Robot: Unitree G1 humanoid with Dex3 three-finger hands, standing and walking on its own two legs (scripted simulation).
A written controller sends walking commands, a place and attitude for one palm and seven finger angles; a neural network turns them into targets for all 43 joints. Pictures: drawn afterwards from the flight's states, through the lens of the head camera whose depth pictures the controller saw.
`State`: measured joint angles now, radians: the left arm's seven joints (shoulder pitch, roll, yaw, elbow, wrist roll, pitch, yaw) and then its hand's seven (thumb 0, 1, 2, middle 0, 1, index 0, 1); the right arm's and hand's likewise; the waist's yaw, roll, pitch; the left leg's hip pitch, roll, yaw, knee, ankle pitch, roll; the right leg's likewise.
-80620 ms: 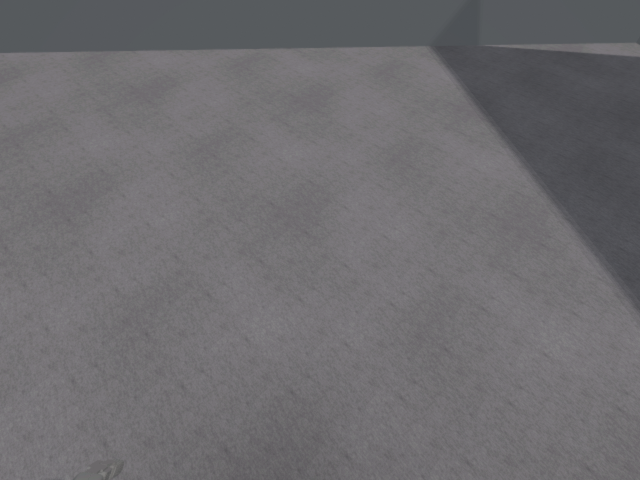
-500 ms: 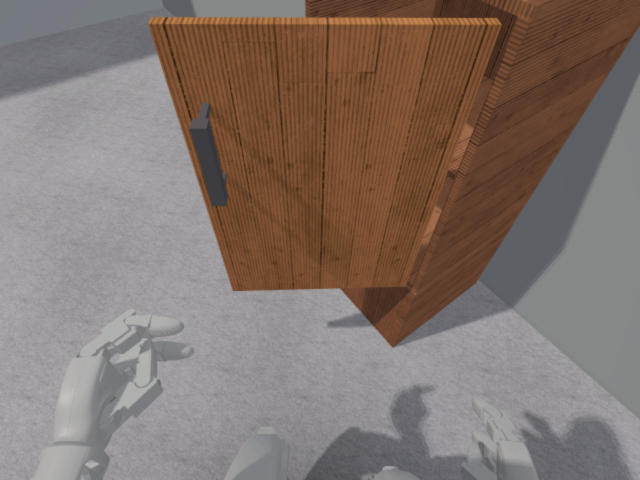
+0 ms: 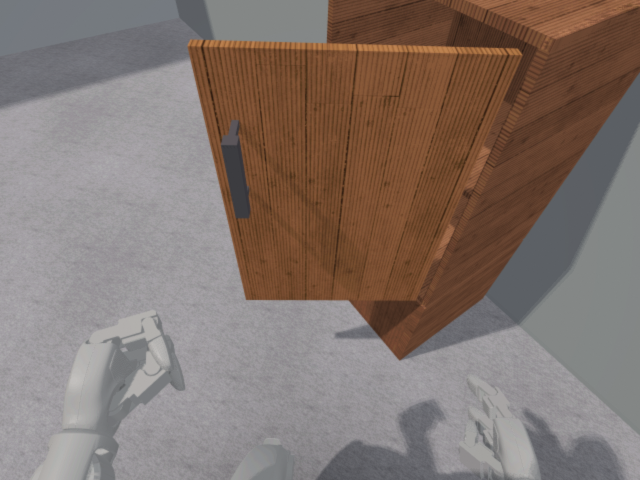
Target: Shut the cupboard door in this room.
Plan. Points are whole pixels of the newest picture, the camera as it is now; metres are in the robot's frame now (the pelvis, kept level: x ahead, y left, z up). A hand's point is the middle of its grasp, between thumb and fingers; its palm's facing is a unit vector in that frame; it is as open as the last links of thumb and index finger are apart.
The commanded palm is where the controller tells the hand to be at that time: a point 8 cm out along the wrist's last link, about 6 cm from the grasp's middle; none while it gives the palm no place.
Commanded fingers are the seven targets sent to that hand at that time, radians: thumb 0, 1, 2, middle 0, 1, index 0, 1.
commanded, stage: raise the hand and make a fist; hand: left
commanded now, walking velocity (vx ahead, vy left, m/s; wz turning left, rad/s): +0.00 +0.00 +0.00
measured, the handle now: (238, 171) +0.51 +0.17 +0.09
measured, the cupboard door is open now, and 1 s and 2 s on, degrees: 56 56 56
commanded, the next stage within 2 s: bring the fist close to the handle in 0.64 s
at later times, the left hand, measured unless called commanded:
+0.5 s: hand (173, 359) +0.22 +0.18 +0.08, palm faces +0.08 -1.00 -0.03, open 3.1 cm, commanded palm +0.20 +0.23 +0.09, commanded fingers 0.00 0.90 0.90 -1.30 -1.50 -1.30 -1.50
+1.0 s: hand (204, 324) +0.26 +0.16 +0.09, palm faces +0.04 -1.00 -0.02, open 3.1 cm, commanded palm +0.25 +0.21 +0.09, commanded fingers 0.00 0.90 0.90 -1.30 -1.50 -1.30 -1.50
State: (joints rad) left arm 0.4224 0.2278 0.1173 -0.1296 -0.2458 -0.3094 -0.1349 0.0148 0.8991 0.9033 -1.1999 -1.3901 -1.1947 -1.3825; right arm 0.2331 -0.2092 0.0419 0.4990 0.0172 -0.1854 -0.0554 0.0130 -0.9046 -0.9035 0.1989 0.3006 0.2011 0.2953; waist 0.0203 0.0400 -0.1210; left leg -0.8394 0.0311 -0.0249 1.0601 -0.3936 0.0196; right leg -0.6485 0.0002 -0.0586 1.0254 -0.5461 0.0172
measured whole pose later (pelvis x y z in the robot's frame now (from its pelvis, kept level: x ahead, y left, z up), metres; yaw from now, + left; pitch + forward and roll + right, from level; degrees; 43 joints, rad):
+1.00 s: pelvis +0.00 -0.01 +0.01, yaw +0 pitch +8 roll -2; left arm 0.20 0.20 0.10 0.02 -0.24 -0.28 -0.13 0.02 0.90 0.90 -1.31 -1.50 -1.30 -1.50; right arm 0.24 -0.24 0.04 0.57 0.03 -0.19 -0.05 0.01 -0.91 -0.90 0.20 0.30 0.20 0.30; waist 0.02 0.05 -0.10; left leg -0.77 0.03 -0.02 1.00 -0.37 0.00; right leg -0.60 0.00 -0.05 0.99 -0.54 0.00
